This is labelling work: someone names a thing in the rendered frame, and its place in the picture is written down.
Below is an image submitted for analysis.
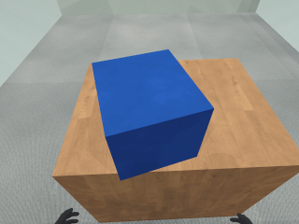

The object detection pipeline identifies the robot left hand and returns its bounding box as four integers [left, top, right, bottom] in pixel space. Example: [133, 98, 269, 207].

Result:
[55, 208, 79, 224]

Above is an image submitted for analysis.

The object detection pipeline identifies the robot right hand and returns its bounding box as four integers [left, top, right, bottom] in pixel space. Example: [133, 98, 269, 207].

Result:
[230, 213, 253, 224]

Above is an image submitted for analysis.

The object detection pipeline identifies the pedestal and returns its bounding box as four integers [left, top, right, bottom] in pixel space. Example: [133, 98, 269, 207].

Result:
[52, 58, 299, 223]

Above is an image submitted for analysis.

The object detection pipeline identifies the carton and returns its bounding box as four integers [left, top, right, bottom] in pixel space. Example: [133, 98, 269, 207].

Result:
[92, 49, 214, 181]

